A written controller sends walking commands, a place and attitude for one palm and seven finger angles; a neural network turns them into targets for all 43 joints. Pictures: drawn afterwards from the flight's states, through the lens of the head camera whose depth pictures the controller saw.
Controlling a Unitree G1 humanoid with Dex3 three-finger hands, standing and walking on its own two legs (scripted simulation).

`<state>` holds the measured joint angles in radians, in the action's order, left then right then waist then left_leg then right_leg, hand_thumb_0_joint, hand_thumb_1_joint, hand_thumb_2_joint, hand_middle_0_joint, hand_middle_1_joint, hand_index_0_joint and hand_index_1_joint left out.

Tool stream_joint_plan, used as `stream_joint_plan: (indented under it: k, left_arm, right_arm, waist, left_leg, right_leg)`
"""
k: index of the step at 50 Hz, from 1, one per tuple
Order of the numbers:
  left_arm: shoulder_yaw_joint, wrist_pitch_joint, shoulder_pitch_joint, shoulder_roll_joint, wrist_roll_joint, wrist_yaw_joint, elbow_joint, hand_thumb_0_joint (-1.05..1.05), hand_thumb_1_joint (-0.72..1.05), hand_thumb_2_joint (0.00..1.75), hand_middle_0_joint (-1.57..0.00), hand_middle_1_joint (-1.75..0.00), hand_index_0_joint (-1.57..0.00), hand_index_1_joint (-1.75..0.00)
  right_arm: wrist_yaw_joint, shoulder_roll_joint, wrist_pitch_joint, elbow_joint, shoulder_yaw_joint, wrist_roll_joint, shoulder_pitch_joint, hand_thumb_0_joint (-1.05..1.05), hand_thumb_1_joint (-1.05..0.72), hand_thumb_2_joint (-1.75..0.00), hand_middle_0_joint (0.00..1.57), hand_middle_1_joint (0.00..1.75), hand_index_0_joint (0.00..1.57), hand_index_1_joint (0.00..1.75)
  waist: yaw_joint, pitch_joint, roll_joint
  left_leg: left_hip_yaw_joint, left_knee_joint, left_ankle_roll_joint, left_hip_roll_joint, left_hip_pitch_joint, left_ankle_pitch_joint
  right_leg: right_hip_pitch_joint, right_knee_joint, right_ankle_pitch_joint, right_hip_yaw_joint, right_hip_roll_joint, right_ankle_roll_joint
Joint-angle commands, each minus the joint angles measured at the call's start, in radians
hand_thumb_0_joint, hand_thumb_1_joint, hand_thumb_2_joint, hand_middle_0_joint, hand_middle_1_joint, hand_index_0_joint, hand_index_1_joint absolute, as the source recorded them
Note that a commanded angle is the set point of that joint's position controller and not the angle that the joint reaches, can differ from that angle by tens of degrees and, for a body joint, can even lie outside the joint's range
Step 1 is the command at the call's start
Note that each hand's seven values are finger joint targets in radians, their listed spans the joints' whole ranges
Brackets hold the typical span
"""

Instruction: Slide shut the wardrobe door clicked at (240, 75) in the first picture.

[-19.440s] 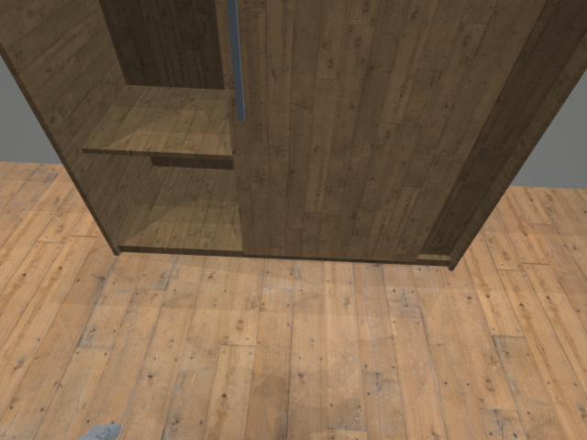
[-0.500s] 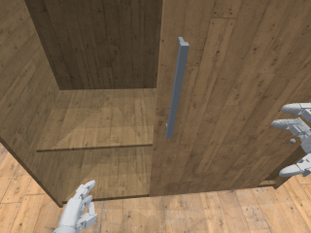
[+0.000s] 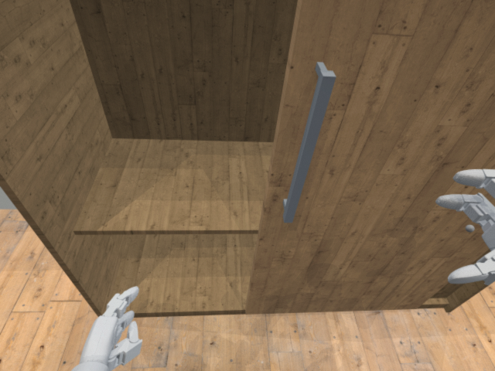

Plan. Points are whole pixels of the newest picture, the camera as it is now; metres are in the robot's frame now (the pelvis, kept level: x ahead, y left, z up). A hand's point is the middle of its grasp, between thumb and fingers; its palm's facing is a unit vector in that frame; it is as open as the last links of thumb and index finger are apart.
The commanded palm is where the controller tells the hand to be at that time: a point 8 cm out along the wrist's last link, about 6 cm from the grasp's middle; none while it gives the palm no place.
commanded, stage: move the hooked fingers beside the handle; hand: right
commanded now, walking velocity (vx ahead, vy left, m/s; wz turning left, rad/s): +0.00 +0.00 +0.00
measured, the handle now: (301, 156) +0.46 -0.08 +0.12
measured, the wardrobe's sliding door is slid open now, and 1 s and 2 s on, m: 0.53 0.53 0.53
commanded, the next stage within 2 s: none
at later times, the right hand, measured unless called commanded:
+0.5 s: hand (443, 211) +0.31 -0.26 +0.17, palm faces +0.00 +1.00 -0.07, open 14.0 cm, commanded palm +0.28 -0.30 +0.17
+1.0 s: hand (411, 197) +0.33 -0.22 +0.17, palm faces -0.03 +1.00 -0.05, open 14.0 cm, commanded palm +0.31 -0.26 +0.16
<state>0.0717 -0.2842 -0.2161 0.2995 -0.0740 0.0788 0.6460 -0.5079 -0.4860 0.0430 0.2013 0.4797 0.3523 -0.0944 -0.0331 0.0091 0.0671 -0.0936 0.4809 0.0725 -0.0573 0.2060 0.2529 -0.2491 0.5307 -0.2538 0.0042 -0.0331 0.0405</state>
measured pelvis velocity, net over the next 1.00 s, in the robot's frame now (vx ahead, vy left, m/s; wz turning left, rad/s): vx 0.01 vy -0.02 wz -0.01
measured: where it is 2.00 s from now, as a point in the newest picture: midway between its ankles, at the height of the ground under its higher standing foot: outside the picture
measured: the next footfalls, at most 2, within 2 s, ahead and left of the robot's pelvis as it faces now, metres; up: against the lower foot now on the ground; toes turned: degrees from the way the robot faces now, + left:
none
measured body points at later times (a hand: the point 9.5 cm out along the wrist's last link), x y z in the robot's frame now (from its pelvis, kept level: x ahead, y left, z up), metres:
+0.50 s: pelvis +0.00 +0.00 +0.00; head +0.00 +0.02 +0.45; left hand +0.19 +0.23 -0.08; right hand +0.30 -0.31 +0.17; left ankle +0.01 +0.07 -0.74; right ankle +0.02 -0.09 -0.74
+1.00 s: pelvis +0.01 -0.02 +0.00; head +0.00 +0.01 +0.45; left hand +0.19 +0.21 -0.08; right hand +0.33 -0.27 +0.17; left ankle +0.01 +0.07 -0.74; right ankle +0.02 -0.09 -0.74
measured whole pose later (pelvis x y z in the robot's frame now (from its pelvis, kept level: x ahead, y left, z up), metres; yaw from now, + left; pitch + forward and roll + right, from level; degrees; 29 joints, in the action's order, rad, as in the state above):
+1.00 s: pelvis +0.01 -0.02 +0.00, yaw +0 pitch -1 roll +0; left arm 0.07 -0.24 -0.20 0.27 -0.07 0.07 0.66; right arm -0.33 -0.33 0.06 0.21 0.28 0.28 -0.24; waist -0.02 0.01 0.06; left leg -0.09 0.48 0.05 -0.02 0.20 0.27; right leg -0.23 0.49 -0.24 0.00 -0.07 0.06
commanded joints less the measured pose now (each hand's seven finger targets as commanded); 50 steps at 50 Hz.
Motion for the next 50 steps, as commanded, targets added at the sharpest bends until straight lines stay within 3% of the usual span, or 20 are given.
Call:
stream_joint_plan:
  k: [1, 7, 9, 12, 14, 15, 16, 20, 22, 24, 27, 28, 29, 30, 37, 39, 45, 47, 48, 50]
  left_arm:
    - [-0.042, -0.063, 0.129, 0.109, -0.001, 0.011, -0.161, 0.00, 0.90, 0.90, -0.20, -0.30, -0.20, -0.30]
    - [-0.040, -0.063, 0.126, 0.107, -0.004, 0.012, -0.156, 0.00, 0.90, 0.90, -0.20, -0.30, -0.20, -0.30]
    - [-0.041, -0.062, 0.128, 0.107, -0.004, 0.013, -0.149, 0.00, 0.90, 0.90, -0.20, -0.30, -0.20, -0.30]
    - [-0.040, -0.064, 0.127, 0.104, -0.003, 0.014, -0.153, 0.00, 0.90, 0.90, -0.20, -0.30, -0.20, -0.30]
    - [-0.041, -0.057, 0.126, 0.107, -0.001, 0.013, -0.145, 0.00, 0.90, 0.90, -0.20, -0.30, -0.20, -0.30]
    - [-0.038, -0.054, 0.129, 0.105, -0.002, 0.015, -0.144, 0.00, 0.90, 0.90, -0.20, -0.30, -0.20, -0.30]
    - [-0.041, -0.052, 0.122, 0.107, -0.002, 0.016, -0.143, 0.00, 0.90, 0.90, -0.20, -0.30, -0.20, -0.30]
    - [-0.040, -0.051, 0.130, 0.100, 0.001, 0.014, -0.154, 0.00, 0.90, 0.90, -0.20, -0.30, -0.20, -0.30]
    - [-0.039, -0.047, 0.121, 0.101, 0.000, 0.015, -0.152, 0.00, 0.90, 0.90, -0.20, -0.30, -0.20, -0.30]
    - [-0.040, -0.042, 0.123, 0.102, 0.000, 0.014, -0.149, 0.00, 0.90, 0.90, -0.20, -0.30, -0.20, -0.30]
    - [-0.041, -0.042, 0.122, 0.100, -0.002, 0.013, -0.158, 0.00, 0.90, 0.90, -0.20, -0.30, -0.20, -0.30]
    - [-0.042, -0.040, 0.119, 0.100, 0.000, 0.011, -0.154, 0.00, 0.90, 0.90, -0.20, -0.30, -0.20, -0.30]
    - [-0.041, -0.040, 0.120, 0.101, 0.001, 0.010, -0.159, 0.00, 0.90, 0.90, -0.20, -0.30, -0.20, -0.30]
    - [-0.040, -0.040, 0.125, 0.097, -0.001, 0.009, -0.162, 0.00, 0.90, 0.90, -0.20, -0.30, -0.20, -0.30]
    - [-0.045, -0.032, 0.121, 0.096, 0.006, 0.003, -0.154, 0.00, 0.90, 0.90, -0.20, -0.30, -0.20, -0.30]
    - [-0.044, -0.020, 0.125, 0.096, 0.005, 0.003, -0.147, 0.00, 0.90, 0.90, -0.20, -0.30, -0.20, -0.30]
    - [-0.043, -0.013, 0.136, 0.087, 0.007, 0.004, -0.152, 0.00, 0.90, 0.90, -0.20, -0.30, -0.20, -0.30]
    - [-0.043, -0.014, 0.134, 0.087, 0.008, 0.004, -0.150, 0.00, 0.90, 0.90, -0.20, -0.30, -0.20, -0.30]
    - [-0.045, -0.012, 0.130, 0.086, 0.009, 0.004, -0.140, 0.00, 0.90, 0.90, -0.20, -0.30, -0.20, -0.30]
    - [-0.042, -0.009, 0.139, 0.085, 0.009, 0.001, -0.141, 0.00, 0.90, 0.90, -0.20, -0.30, -0.20, -0.30]
  right_arm:
    - [0.003, -0.301, -0.065, -0.203, 0.106, 0.031, -0.270, 0.00, 0.50, -0.30, 0.30, 1.20, 0.30, 1.20]
    - [0.002, -0.278, -0.058, -0.187, 0.076, 0.028, -0.296, 0.00, 0.50, -0.30, 0.30, 1.20, 0.30, 1.20]
    - [0.009, -0.271, -0.064, -0.187, 0.063, 0.027, -0.332, 0.00, 0.50, -0.30, 0.30, 1.20, 0.30, 1.20]
    - [0.017, -0.253, -0.065, -0.184, 0.046, 0.020, -0.327, 0.00, 0.50, -0.30, 0.30, 1.20, 0.30, 1.20]
    - [0.030, -0.282, -0.061, -0.166, 0.073, 0.016, -0.334, 0.00, 0.50, -0.30, 0.30, 1.20, 0.30, 1.20]
    - [0.029, -0.252, -0.061, -0.155, 0.038, 0.012, -0.372, 0.00, 0.50, -0.30, 0.30, 1.20, 0.30, 1.20]
    - [0.035, -0.279, -0.058, -0.134, 0.064, 0.008, -0.366, 0.00, 0.50, -0.30, 0.30, 1.20, 0.30, 1.20]
    - [0.047, -0.264, -0.070, -0.161, 0.049, 0.003, -0.394, 0.00, 0.50, -0.30, 0.30, 1.20, 0.30, 1.20]
    - [0.047, -0.255, -0.070, -0.134, 0.040, -0.001, -0.401, 0.00, 0.50, -0.30, 0.30, 1.20, 0.30, 1.20]
    - [0.053, -0.251, -0.069, -0.121, 0.037, 0.000, -0.408, 0.00, 0.50, -0.30, 0.30, 1.20, 0.30, 1.20]
    - [0.058, -0.203, -0.067, -0.137, -0.014, -0.007, -0.431, 0.00, 0.50, -0.30, 0.30, 1.20, 0.30, 1.20]
    - [0.069, -0.216, -0.067, -0.135, 0.002, -0.007, -0.418, 0.00, 0.50, -0.30, 0.30, 1.20, 0.30, 1.20]
    - [0.075, -0.213, -0.066, -0.152, -0.003, -0.009, -0.422, 0.00, 0.50, -0.30, 0.30, 1.20, 0.30, 1.20]
    - [0.079, -0.173, -0.067, -0.169, -0.045, -0.012, -0.449, 0.00, 0.50, -0.30, 0.30, 1.20, 0.30, 1.20]
    - [0.141, -0.152, -0.054, -0.190, -0.034, -0.028, -0.393, 0.00, 0.50, -0.30, 0.30, 1.20, 0.30, 1.20]
    - [0.154, -0.128, -0.047, -0.186, -0.066, -0.035, -0.452, 0.00, 0.50, -0.30, 0.30, 1.20, 0.30, 1.20]
    - [0.178, -0.075, -0.056, -0.242, -0.123, -0.050, -0.500, 0.00, 0.50, -0.30, 0.30, 1.20, 0.30, 1.20]
    - [0.184, -0.043, -0.059, -0.234, -0.153, -0.050, -0.511, 0.00, 0.50, -0.30, 0.30, 1.20, 0.30, 1.20]
    - [0.191, -0.058, -0.060, -0.211, -0.134, -0.052, -0.491, 0.00, 0.50, -0.30, 0.30, 1.20, 0.30, 1.20]
    - [0.196, -0.018, -0.056, -0.222, -0.174, -0.056, -0.505, 0.00, 0.50, -0.30, 0.30, 1.20, 0.30, 1.20]
  waist:
    - [-0.001, 0.181, -0.001]
    - [0.007, 0.179, -0.005]
    - [0.013, 0.171, -0.016]
    - [0.009, 0.196, -0.010]
    - [0.006, 0.188, -0.021]
    - [0.015, 0.174, -0.006]
    - [0.008, 0.179, -0.008]
    - [0.005, 0.229, -0.007]
    - [0.008, 0.216, -0.005]
    - [0.009, 0.205, -0.018]
    - [0.013, 0.220, 0.025]
    - [0.008, 0.220, -0.013]
    - [0.006, 0.226, -0.008]
    - [0.015, 0.228, 0.017]
    - [-0.004, 0.253, -0.016]
    - [0.009, 0.213, -0.033]
    - [0.017, 0.250, 0.018]
    - [0.022, 0.255, -0.009]
    - [0.018, 0.235, -0.041]
    - [0.021, 0.233, -0.008]
  left_leg:
    - [0.132, -0.092, -0.057, 0.075, -0.033, -0.130]
    - [0.121, -0.081, -0.059, 0.070, -0.014, -0.153]
    - [0.144, -0.089, -0.065, 0.078, -0.008, -0.140]
    - [0.126, -0.076, -0.060, 0.074, -0.010, -0.163]
    - [0.142, -0.080, -0.062, 0.082, -0.020, -0.154]
    - [0.138, -0.077, -0.059, 0.081, -0.006, -0.151]
    - [0.127, -0.077, -0.056, 0.076, -0.006, -0.138]
    - [0.132, -0.066, -0.055, 0.080, -0.039, -0.181]
    - [0.106, -0.060, -0.051, 0.071, -0.021, -0.193]
    - [0.122, -0.068, -0.053, 0.075, -0.017, -0.180]
    - [0.096, -0.056, -0.046, 0.067, 0.003, -0.194]
    - [0.097, -0.057, -0.046, 0.067, -0.010, -0.200]
    - [0.087, -0.055, -0.045, 0.064, -0.004, -0.195]
    - [0.082, -0.055, -0.045, 0.062, 0.010, -0.180]
    - [0.056, -0.043, -0.039, 0.056, -0.010, -0.236]
    - [0.057, -0.051, -0.040, 0.054, 0.004, -0.224]
    - [0.054, -0.051, -0.035, 0.054, 0.003, -0.219]
    - [0.052, -0.050, -0.036, 0.053, 0.011, -0.216]
    - [0.051, -0.056, -0.035, 0.051, 0.007, -0.218]
    - [0.052, -0.053, -0.035, 0.055, 0.007, -0.224]
  right_leg:
    - [0.049, -0.054, 0.124, 0.069, 0.028, 0.011]
    - [0.057, -0.051, 0.134, 0.070, 0.027, 0.012]
    - [0.047, -0.037, 0.120, 0.068, 0.026, 0.012]
    - [0.068, -0.043, 0.138, 0.071, 0.024, 0.014]
    - [0.039, -0.037, 0.131, 0.069, 0.026, 0.012]
    - [0.045, -0.039, 0.128, 0.070, 0.025, 0.010]
    - [0.046, -0.045, 0.124, 0.073, 0.026, 0.010]
    - [0.064, -0.041, 0.152, 0.071, 0.023, 0.012]
    - [0.073, -0.051, 0.161, 0.073, 0.023, 0.011]
    - [0.057, -0.045, 0.147, 0.071, 0.024, 0.011]
    - [0.098, -0.055, 0.164, 0.073, 0.023, 0.010]
    - [0.088, -0.050, 0.172, 0.074, 0.026, 0.011]
    - [0.093, -0.059, 0.167, 0.076, 0.024, 0.011]
    - [0.107, -0.064, 0.159, 0.077, 0.023, 0.009]
    - [0.144, -0.082, 0.234, 0.086, 0.026, -0.003]
    - [0.129, -0.088, 0.217, 0.086, 0.026, -0.002]
    - [0.184, -0.092, 0.237, 0.093, 0.027, -0.012]
    - [0.198, -0.094, 0.238, 0.099, 0.029, -0.014]
    - [0.184, -0.093, 0.238, 0.097, 0.031, -0.012]
    - [0.187, -0.098, 0.238, 0.094, 0.028, -0.016]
